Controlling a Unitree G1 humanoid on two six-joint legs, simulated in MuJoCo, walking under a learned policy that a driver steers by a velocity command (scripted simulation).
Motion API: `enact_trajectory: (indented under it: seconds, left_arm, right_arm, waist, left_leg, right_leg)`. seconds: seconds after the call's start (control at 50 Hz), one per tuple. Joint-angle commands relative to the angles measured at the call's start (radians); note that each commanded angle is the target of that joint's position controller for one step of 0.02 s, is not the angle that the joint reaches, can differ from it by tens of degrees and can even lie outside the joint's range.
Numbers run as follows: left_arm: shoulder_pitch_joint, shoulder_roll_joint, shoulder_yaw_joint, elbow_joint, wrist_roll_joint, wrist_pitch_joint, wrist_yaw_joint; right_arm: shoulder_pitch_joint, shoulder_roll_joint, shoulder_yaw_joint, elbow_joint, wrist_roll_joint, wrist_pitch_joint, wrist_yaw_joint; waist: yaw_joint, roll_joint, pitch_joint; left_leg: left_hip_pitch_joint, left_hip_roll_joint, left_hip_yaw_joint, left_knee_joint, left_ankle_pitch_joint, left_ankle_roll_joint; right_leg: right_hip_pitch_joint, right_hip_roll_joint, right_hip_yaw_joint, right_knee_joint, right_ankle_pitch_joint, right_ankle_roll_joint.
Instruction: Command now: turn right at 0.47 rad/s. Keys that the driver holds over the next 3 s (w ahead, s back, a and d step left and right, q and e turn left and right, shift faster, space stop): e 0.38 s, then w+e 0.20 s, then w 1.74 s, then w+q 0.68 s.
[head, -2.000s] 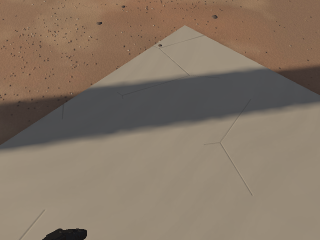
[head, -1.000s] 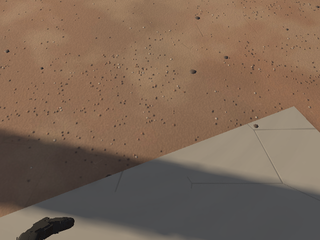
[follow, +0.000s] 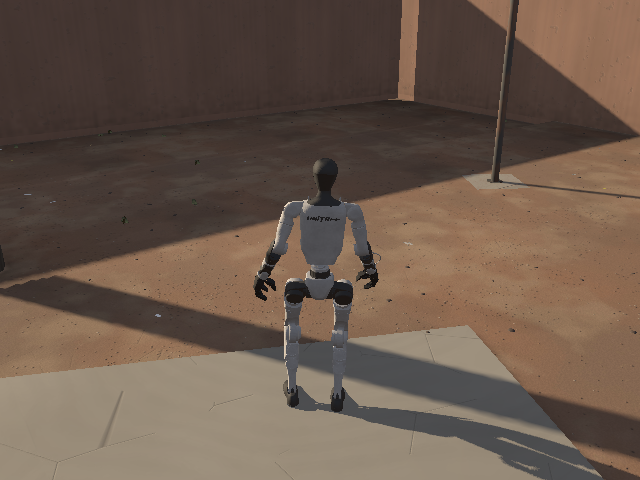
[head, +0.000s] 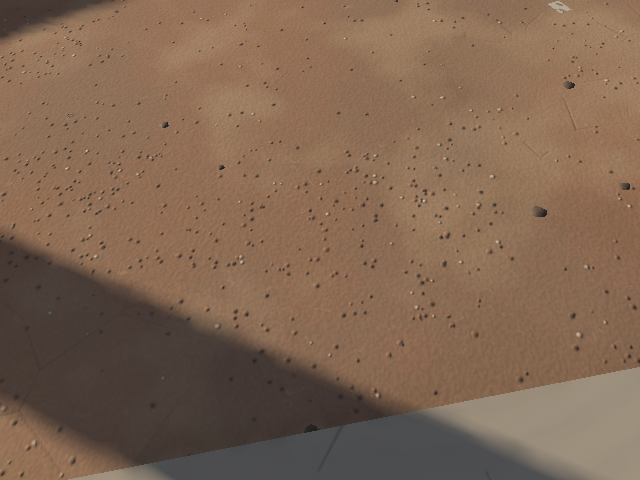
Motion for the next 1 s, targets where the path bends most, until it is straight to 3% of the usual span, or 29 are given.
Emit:
enact_trajectory:
  seconds: [0.02,0.04,0.06,0.08,0.1,0.14,0.2,0.3,0.38,0.44,0.48,0.5,0.52,0.54,0.56,0.58,0.62,0.64,0.68,0.78,0.84,0.88,0.9,0.92,0.94,0.96,0.98,1.0]
  left_arm:
    - [0.092,0.268,0.057,-0.076,0.054,-0.044,-0.002]
    - [0.045,0.242,0.051,-0.085,0.047,-0.063,-0.003]
    - [-0.015,0.216,0.047,-0.097,0.018,-0.067,0.005]
    - [-0.05,0.174,0.034,-0.107,-0.006,-0.065,0.014]
    - [-0.052,0.154,0.026,-0.112,-0.012,-0.061,0.022]
    - [-0.017,0.146,0.023,-0.117,-0.007,-0.056,0.031]
    - [0.02,0.161,0.03,-0.122,-0.011,-0.051,0.04]
    - [0.001,0.19,0.043,-0.148,-0.011,-0.035,0.043]
    - [-0.03,0.198,0.048,-0.172,-0.009,-0.024,0.034]
    - [-0.047,0.184,0.043,-0.185,-0.022,-0.02,0.031]
    - [-0.079,0.167,0.033,-0.194,-0.026,-0.018,0.034]
    - [-0.072,0.134,0.023,-0.198,-0.022,-0.023,0.036]
    - [-0.032,0.055,0.0,-0.196,-0.01,-0.028,0.032]
    - [-0.047,0.085,0.01,-0.251,-0.028,-0.044,0.03]
    - [-0.081,0.159,0.026,-0.252,-0.024,-0.057,0.028]
    - [-0.076,0.193,0.039,-0.234,-0.023,-0.058,0.024]
    - [-0.055,0.154,0.035,-0.214,-0.011,-0.061,0.016]
    - [-0.063,0.121,0.026,-0.214,-0.013,-0.071,0.007]
    - [-0.082,0.08,0.013,-0.221,-0.019,-0.088,-0.001]
    - [-0.192,0.033,-0.015,-0.267,-0.013,-0.109,-0.02]
    - [-0.223,0.045,-0.016,-0.282,-0.024,-0.115,-0.034]
    - [-0.195,0.07,-0.006,-0.285,-0.03,-0.117,-0.038]
    - [-0.131,0.087,0.005,-0.269,-0.028,-0.117,-0.037]
    - [-0.009,0.124,0.027,-0.229,-0.025,-0.115,-0.031]
    - [0.147,0.171,0.051,-0.191,-0.021,-0.11,-0.02]
    - [0.278,0.285,0.072,-0.179,0.004,-0.104,-0.008]
    - [0.301,0.244,0.056,-0.171,-0.003,-0.109,-0.013]
    - [0.221,0.185,0.032,-0.173,-0.005,-0.115,-0.02]
  right_arm:
    - [-0.129,-0.078,-0.022,-0.115,-0.012,-0.017,-0.008]
    - [-0.116,-0.102,-0.032,-0.101,0.004,-0.016,-0.009]
    - [-0.08,-0.112,-0.04,-0.073,0.002,-0.014,-0.014]
    - [-0.063,-0.125,-0.046,-0.056,-0.006,-0.01,-0.019]
    - [-0.052,-0.121,-0.047,-0.051,-0.01,-0.01,-0.019]
    - [-0.03,-0.102,-0.045,-0.043,-0.002,-0.017,-0.016]
    - [-0.045,-0.086,-0.037,-0.045,0.003,-0.027,-0.016]
    - [-0.058,-0.089,-0.032,-0.046,0.006,-0.041,-0.003]
    - [-0.04,-0.102,-0.032,-0.043,0.011,-0.059,0.012]
    - [-0.016,-0.11,-0.032,-0.042,0.022,-0.079,0.031]
    - [0.048,-0.105,-0.036,-0.023,0.028,-0.095,0.04]
    - [0.102,-0.134,-0.046,-0.008,0.023,-0.101,0.038]
    - [0.194,-0.184,-0.053,0.003,0.003,-0.102,0.032]
    - [0.233,-0.264,-0.067,0.02,-0.029,-0.106,0.042]
    - [0.168,-0.219,-0.059,-0.001,-0.026,-0.118,0.044]
    - [0.124,-0.162,-0.043,-0.015,-0.008,-0.12,0.036]
    - [0.128,-0.123,-0.025,-0.016,0.007,-0.118,0.026]
    - [0.157,-0.12,-0.02,-0.005,0.002,-0.122,0.024]
    - [0.211,-0.122,-0.019,0.015,-0.004,-0.131,0.029]
    - [0.245,-0.167,-0.023,0.031,0.015,-0.127,0.04]
    - [0.293,-0.197,-0.027,0.051,0.028,-0.118,0.049]
    - [0.299,-0.21,-0.029,0.061,0.037,-0.109,0.052]
    - [0.283,-0.215,-0.027,0.063,0.039,-0.104,0.051]
    - [0.286,-0.197,-0.02,0.066,0.038,-0.103,0.05]
    - [0.289,-0.159,-0.003,0.061,0.027,-0.107,0.047]
    - [0.333,-0.058,0.032,0.007,0.003,-0.122,0.049]
    - [0.318,-0.077,0.031,0.012,0.013,-0.145,0.048]
    - [0.266,-0.157,0.006,-0.005,0.042,-0.153,0.055]
  waist:
    - [0.05,-0.251,-0.096]
    - [0.017,-0.191,-0.078]
    - [-0.015,-0.135,-0.066]
    - [-0.028,-0.134,-0.065]
    - [-0.036,-0.143,-0.077]
    - [-0.033,-0.129,-0.113]
    - [-0.015,-0.132,-0.116]
    - [-0.002,-0.17,-0.087]
    - [0.0,-0.183,-0.098]
    - [-0.007,-0.189,-0.117]
    - [-0.059,-0.183,-0.091]
    - [-0.078,-0.141,-0.102]
    - [-0.081,0.038,-0.166]
    - [-0.065,0.21,-0.083]
    - [-0.057,0.169,0.001]
    - [-0.052,0.145,0.032]
    - [-0.057,0.117,0.028]
    - [-0.069,0.109,0.032]
    - [-0.087,0.098,0.033]
    - [-0.12,0.102,0.041]
    - [-0.131,0.109,0.05]
    - [-0.096,0.123,0.048]
    - [-0.045,0.121,0.019]
    - [0.018,0.09,-0.057]
    - [0.094,0.051,-0.17]
    - [0.102,-0.209,-0.331]
    - [0.101,-0.28,-0.407]
    - [0.081,-0.217,-0.251]
  left_leg:
    - [-0.328,-0.108,-0.174,0.463,-0.343,-0.027]
    - [-0.337,-0.086,-0.211,0.508,-0.251,-0.009]
    - [-0.344,-0.07,-0.218,0.498,-0.154,-0.006]
    - [-0.337,-0.061,-0.224,0.48,-0.098,-0.012]
    - [-0.304,-0.068,-0.222,0.489,-0.051,-0.021]
    - [-0.286,-0.087,-0.22,0.479,0.007,-0.032]
    - [-0.305,-0.095,-0.231,0.357,0.034,-0.049]
    - [-0.213,-0.108,-0.242,0.148,0.037,-0.07]
    - [-0.111,-0.13,-0.245,0.047,0.003,-0.062]
    - [-0.011,-0.14,-0.229,-0.082,0.01,-0.033]
    - [0.151,-0.138,-0.201,-0.283,0.119,0.001]
    - [0.293,-0.068,-0.245,-0.33,0.134,0.034]
    - [0.45,0.138,-0.454,-0.375,-0.007,0.106]
    - [0.422,0.298,-0.774,-0.475,-0.19,0.243]
    - [0.363,0.314,-0.786,-0.498,-0.312,0.275]
    - [0.346,0.255,-0.677,-0.504,-0.299,0.238]
    - [0.347,0.179,-0.539,-0.512,-0.188,0.193]
    - [0.331,0.159,-0.482,-0.524,-0.114,0.19]
    - [0.331,0.138,-0.399,-0.541,-0.006,0.201]
    - [0.285,0.119,-0.262,-0.549,0.183,0.207]
    - [0.269,0.146,-0.244,-0.53,0.224,0.206]
    - [0.292,0.181,-0.253,-0.498,0.3,0.197]
    - [0.288,0.175,-0.229,-0.431,0.446,0.179]
    - [0.266,0.135,-0.174,-0.278,0.622,0.153]
    - [0.153,0.086,-0.117,-0.051,0.614,0.112]
    - [-0.211,-0.041,-0.062,0.37,0.232,0.031]
    - [-0.334,-0.106,-0.217,0.552,-0.201,0.031]
    - [-0.43,-0.04,-0.237,0.625,-0.152,0.047]
  right_leg:
    - [0.179,-0.385,0.599,-0.354,0.616,-0.319]
    - [0.177,-0.327,0.513,-0.346,0.531,-0.269]
    - [0.177,-0.271,0.439,-0.33,0.469,-0.206]
    - [0.174,-0.245,0.403,-0.325,0.466,-0.171]
    - [0.165,-0.221,0.38,-0.321,0.499,-0.16]
    - [0.207,-0.198,0.359,-0.313,0.547,-0.163]
    - [0.273,-0.188,0.377,-0.305,0.534,-0.166]
    - [0.208,-0.165,0.438,-0.308,0.376,-0.173]
    - [0.163,-0.155,0.505,-0.277,0.426,-0.183]
    - [0.121,-0.125,0.571,-0.294,0.128,-0.175]
    - [0.022,-0.07,0.576,-0.271,-0.065,-0.138]
    - [-0.081,-0.025,0.536,-0.198,-0.153,-0.096]
    - [-0.215,0.077,0.38,0.087,-0.263,-0.033]
    - [-0.455,0.153,0.257,0.253,-0.265,-0.01]
    - [-0.528,0.046,0.255,0.376,-0.175,0.007]
    - [-0.54,0.023,0.238,0.415,-0.092,0.023]
    - [-0.528,0.004,0.215,0.446,0.02,0.056]
    - [-0.515,-0.001,0.203,0.454,0.073,0.061]
    - [-0.511,-0.005,0.176,0.41,0.145,0.069]
    - [-0.377,-0.039,0.066,0.108,0.251,0.083]
    - [-0.264,-0.02,0.025,-0.008,0.225,0.061]
    - [-0.192,-0.005,0.018,-0.07,0.202,0.022]
    - [-0.088,0.018,0.002,-0.118,0.221,-0.002]
    - [0.091,0.047,-0.015,-0.155,0.238,-0.032]
    - [0.335,-0.004,0.044,-0.135,0.239,-0.066]
    - [0.682,-0.297,0.498,-0.183,0.086,-0.207]
    - [0.673,-0.385,0.827,-0.356,-0.017,-0.276]
    - [0.566,-0.358,0.698,-0.369,-0.061,-0.238]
